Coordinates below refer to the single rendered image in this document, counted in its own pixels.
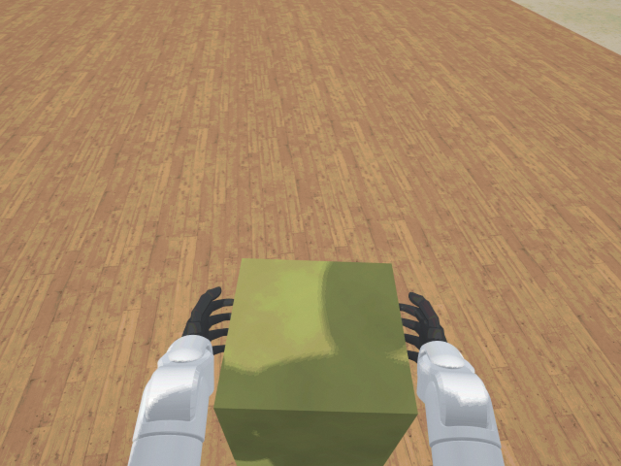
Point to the robot left forearm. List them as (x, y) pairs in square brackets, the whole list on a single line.
[(171, 424)]

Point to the carton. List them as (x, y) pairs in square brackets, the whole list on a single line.
[(315, 370)]

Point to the left robot hand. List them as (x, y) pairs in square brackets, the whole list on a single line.
[(201, 320)]

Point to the robot right forearm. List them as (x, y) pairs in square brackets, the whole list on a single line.
[(462, 429)]

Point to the right robot hand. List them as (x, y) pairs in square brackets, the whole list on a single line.
[(428, 328)]

